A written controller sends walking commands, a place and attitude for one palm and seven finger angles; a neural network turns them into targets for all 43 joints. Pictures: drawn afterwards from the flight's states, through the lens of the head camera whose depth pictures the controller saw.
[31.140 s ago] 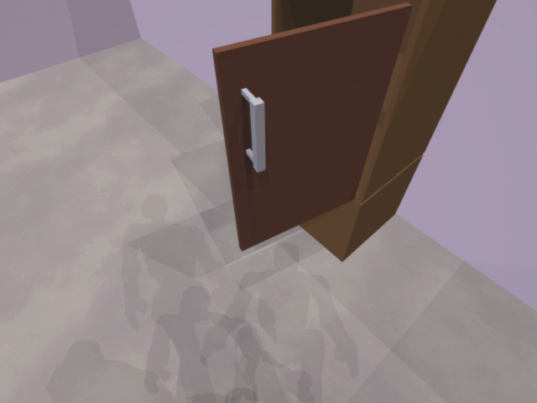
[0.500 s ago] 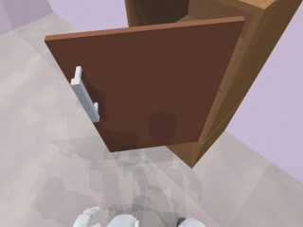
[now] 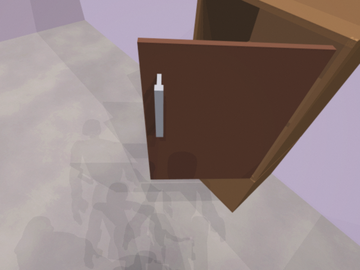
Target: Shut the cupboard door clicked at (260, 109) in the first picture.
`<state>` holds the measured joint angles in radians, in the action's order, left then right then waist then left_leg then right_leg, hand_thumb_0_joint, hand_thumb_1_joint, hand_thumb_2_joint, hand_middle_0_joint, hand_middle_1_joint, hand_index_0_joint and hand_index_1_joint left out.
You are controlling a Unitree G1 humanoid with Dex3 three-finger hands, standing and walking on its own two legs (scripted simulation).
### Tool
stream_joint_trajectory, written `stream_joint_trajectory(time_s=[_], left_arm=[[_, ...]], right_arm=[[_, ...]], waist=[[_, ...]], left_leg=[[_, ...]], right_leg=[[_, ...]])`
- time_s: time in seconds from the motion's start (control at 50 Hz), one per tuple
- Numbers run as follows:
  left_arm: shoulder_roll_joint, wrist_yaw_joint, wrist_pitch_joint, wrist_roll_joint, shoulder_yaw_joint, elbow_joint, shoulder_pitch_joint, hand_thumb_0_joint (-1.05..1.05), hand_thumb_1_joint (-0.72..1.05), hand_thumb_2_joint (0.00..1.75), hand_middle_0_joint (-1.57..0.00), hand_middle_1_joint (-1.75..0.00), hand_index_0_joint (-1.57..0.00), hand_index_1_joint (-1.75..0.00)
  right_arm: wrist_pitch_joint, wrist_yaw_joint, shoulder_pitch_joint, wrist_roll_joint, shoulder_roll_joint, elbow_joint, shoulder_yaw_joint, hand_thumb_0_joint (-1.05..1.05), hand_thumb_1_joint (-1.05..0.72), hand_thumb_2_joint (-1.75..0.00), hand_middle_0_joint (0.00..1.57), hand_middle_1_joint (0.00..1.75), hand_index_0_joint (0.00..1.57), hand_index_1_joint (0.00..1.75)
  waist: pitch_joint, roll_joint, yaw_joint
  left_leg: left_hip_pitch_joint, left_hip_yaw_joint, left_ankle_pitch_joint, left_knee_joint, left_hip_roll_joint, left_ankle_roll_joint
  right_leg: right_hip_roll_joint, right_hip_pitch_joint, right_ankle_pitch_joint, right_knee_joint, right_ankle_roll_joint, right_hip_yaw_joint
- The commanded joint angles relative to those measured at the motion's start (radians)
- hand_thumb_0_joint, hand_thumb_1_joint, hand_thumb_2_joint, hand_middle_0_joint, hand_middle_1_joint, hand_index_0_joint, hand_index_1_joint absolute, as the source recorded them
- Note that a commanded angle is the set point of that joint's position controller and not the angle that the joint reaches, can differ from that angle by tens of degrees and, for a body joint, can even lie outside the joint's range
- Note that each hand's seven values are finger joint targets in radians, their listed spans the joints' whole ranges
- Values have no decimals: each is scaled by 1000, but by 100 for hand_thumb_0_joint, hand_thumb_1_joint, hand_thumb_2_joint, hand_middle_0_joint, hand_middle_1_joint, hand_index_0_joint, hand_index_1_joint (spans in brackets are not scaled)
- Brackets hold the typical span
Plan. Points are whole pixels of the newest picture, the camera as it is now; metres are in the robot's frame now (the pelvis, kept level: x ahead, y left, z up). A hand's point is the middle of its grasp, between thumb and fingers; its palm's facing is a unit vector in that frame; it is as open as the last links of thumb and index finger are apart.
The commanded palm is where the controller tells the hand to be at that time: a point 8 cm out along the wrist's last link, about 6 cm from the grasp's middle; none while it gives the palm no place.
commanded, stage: come to a stop and stand still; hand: left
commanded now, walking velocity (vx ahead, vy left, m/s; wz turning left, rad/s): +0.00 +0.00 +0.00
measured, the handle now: (159, 107) +0.46 +0.10 +0.09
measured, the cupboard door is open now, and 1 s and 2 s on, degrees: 51 51 51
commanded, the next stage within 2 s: look again from close up in 0.62 s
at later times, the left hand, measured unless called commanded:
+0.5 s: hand out of the picture -0.04 +0.16 -0.18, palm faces -0.02 -0.99 -0.15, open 7.3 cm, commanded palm none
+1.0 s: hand out of the picture -0.03 +0.18 -0.18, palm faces +0.00 -0.98 -0.22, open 7.4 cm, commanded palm none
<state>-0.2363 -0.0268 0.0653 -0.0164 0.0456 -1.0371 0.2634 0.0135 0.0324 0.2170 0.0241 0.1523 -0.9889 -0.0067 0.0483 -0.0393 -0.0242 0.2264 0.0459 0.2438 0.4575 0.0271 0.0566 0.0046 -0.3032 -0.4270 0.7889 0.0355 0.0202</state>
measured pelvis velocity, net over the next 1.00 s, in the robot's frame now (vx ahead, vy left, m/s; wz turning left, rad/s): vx -0.02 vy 0.01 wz -0.01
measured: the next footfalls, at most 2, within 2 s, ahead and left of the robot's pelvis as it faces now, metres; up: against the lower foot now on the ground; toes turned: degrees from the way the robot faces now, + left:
right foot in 0.06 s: -0.03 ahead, -0.12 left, +0.00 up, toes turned +0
left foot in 1.96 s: +0.05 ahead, +0.05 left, +0.00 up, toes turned +12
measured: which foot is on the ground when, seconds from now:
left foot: down 0.00-1.00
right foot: up 0.00-0.04, down 0.06-1.00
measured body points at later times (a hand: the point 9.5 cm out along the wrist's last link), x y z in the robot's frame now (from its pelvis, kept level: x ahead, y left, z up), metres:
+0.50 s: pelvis -0.04 +0.00 +0.00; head -0.04 +0.01 +0.45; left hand -0.04 +0.21 -0.16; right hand -0.09 -0.22 -0.15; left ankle +0.00 +0.09 -0.74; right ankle -0.07 -0.12 -0.74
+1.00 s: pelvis -0.02 +0.01 -0.01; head -0.03 +0.00 +0.44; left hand -0.03 +0.23 -0.16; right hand -0.01 -0.21 -0.17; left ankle +0.00 +0.09 -0.74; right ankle -0.07 -0.12 -0.74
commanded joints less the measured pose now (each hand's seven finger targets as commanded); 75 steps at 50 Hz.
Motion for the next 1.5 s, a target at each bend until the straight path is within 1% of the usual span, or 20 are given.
stream_joint_trajectory(time_s=[0.0, 0.04, 0.06, 0.08, 0.1, 0.12, 0.14, 0.22, 0.36, 0.68, 0.7, 0.72, 0.74, 0.76, 0.9, 1.1, 1.28, 1.34, 1.4, 1.48], left_arm=[[-22, -3, -46, 9, -9, 23, 35, 0, 90, 90, -20, -30, -20, -30], [-43, -15, -64, 3, -11, -19, 79, 0, 90, 90, -20, -30, -20, -30], [-52, -16, -70, 4, -16, -23, 61, 0, 90, 90, -20, -30, -20, -30], [-59, -13, -71, 6, -22, -22, 36, 0, 90, 90, -20, -30, -20, -30], [-42, -12, -71, 3, -23, -29, 40, 0, 90, 90, -20, -30, -20, -30], [-24, -16, -81, 6, -26, -43, 51, 0, 90, 90, -20, -30, -20, -30], [-12, -19, -84, 7, -31, -49, 59, 0, 90, 90, -20, -30, -20, -30], [-1, -16, -74, 8, -37, -59, 51, 0, 90, 90, -20, -30, -20, -30], [9, -13, -65, 6, -35, -80, 78, 0, 90, 90, -20, -30, -20, -30], [48, -16, -74, 6, -36, -103, 125, 0, 90, 90, -20, -30, -20, -30], [14, -48, -116, -18, -54, -98, 169, 0, 90, 90, -20, -30, -20, -30], [-29, -41, -115, -1, -42, -52, 124, 0, 90, 90, -20, -30, -20, -30], [-24, -34, -120, -5, -35, -39, 107, 0, 90, 90, -20, -30, -20, -30], [-22, -29, -119, -1, -42, -39, 114, 0, 90, 90, -20, -30, -20, -30], [16, -27, -112, -1, -47, -18, 129, 0, 90, 90, -20, -30, -20, -30], [-53, -26, -102, 1, -37, 13, 108, 0, 90, 90, -20, -30, -20, -30], [-91, -19, -93, -2, -34, 25, 70, 0, 90, 90, -20, -30, -20, -30], [-40, -17, -82, -1, -49, 0, 101, 0, 90, 90, -20, -30, -20, -30], [-39, -10, -68, -7, -46, -1, 101, 0, 90, 90, -20, -30, -20, -30], [-37, -4, -59, -15, -39, 5, 116, 0, 90, 90, -20, -30, -20, -30]], right_arm=[[-21, 14, 72, -18, 169, 2, -44, 0, -90, -90, 20, 30, 20, 30], [-26, 7, 63, -33, 124, -11, -37, 0, -90, -90, 20, 30, 20, 30], [-25, 4, 58, -35, 107, -15, -29, 0, -90, -90, 20, 30, 20, 30], [-24, -1, 62, -33, 105, -27, -25, 0, -90, -90, 20, 30, 20, 30], [-24, -4, 73, -25, 104, -40, -26, 0, -90, -90, 20, 30, 20, 30], [-26, 1, 82, -19, 112, -61, -23, 0, -90, -90, 20, 30, 20, 30], [-27, 1, 91, -22, 109, -75, -26, 0, -90, -90, 20, 30, 20, 30], [-20, -3, 92, -19, 115, -110, -17, 0, -90, -90, 20, 30, 20, 30], [-10, 0, 129, -14, 89, -138, -12, 0, -90, -90, 20, 30, 20, 30], [-25, 9, 164, -18, 73, -143, -15, 0, -90, -90, 20, 30, 20, 30], [-50, -10, 55, -16, 101, -72, -1, 0, -90, -90, 20, 30, 20, 30], [-37, -18, 112, -14, 65, -49, -4, 0, -90, -90, 20, 30, 20, 30], [-38, -20, 110, 0, 65, -57, -3, 0, -90, -90, 20, 30, 20, 30], [-36, -18, 134, -4, 72, -52, -6, 0, -90, -90, 20, 30, 20, 30], [-52, -10, 118, -11, 102, -22, -9, 0, -90, -90, 20, 30, 20, 30], [-62, -7, 58, -11, 158, -25, -12, 0, -90, -90, 20, 30, 20, 30], [-60, -7, 5, -12, 181, -29, -14, 0, -90, -90, 20, 30, 20, 30], [-51, -8, 23, -11, 136, -49, -3, 0, -90, -90, 20, 30, 20, 30], [-41, -5, 23, -5, 166, -50, -15, 0, -90, -90, 20, 30, 20, 30], [-35, 8, 61, -3, 198, -52, -35, 0, -90, -90, 20, 30, 20, 30]], waist=[[-137, 114, 18], [-106, 24, 21], [-72, -9, 37], [-38, -1, 48], [-42, -5, 49], [-65, -85, 46], [-69, -114, 44], [36, -40, 43], [110, 53, 37], [34, 30, 35], [49, 91, -5], [4, 77, 57], [19, 154, 48], [4, 124, 57], [8, -19, 35], [-25, 8, 22], [-26, 36, 16], [-25, 23, 17], [14, 66, 25], [-9, 112, 31]], left_leg=[[-174, -211, -543, -74, -245, 86], [-59, -163, -353, -42, -160, 5], [-46, -131, -241, -63, -125, -24], [-78, -125, -160, -95, -103, -38], [-111, -117, -260, -97, -101, -37], [-130, -112, -313, -82, -118, -31], [-138, -107, -281, -88, -122, -27], [-103, -116, -91, -156, -114, -30], [-21, -125, 69, -204, -109, -33], [-68, -138, -4, -193, -126, -24], [-1, -90, -194, 33, -131, -47], [-13, -95, 25, 4, -98, -47], [-16, -106, -10, -1, -85, -47], [-2, -113, 26, -9, -92, -38], [23, -145, -72, -47, -121, 0], [-51, -116, -240, -47, -126, 9], [-61, -115, -238, -65, -133, 7], [-50, -142, -147, -86, -149, 11], [-25, -215, 2, -149, -187, 27], [-82, -320, -39, -171, -262, 84]], right_leg=[[11, 126, 154, -355, -18, -5], [88, 238, 398, -472, -60, 104], [149, 202, 438, -468, -90, 141], [163, 127, 367, -472, -104, 133], [130, 122, 417, -447, -94, 106], [108, 147, 483, -435, -86, 101], [111, 151, 461, -450, -83, 90], [96, 81, 196, -507, -75, 104], [80, 58, 89, -523, -74, 101], [74, 71, 181, -486, -71, 86], [114, 61, 371, -479, -73, 88], [130, 19, 65, -491, -99, 118], [130, -6, 86, -470, -112, 115], [105, 3, 29, -452, -108, 107], [63, 30, 163, -362, -90, 71], [76, 76, 303, -355, -76, 74], [83, 96, 307, -381, -69, 76], [72, 105, 227, -384, -53, 33], [50, 59, 129, -345, -51, -3], [30, -23, 59, -255, -50, -41]])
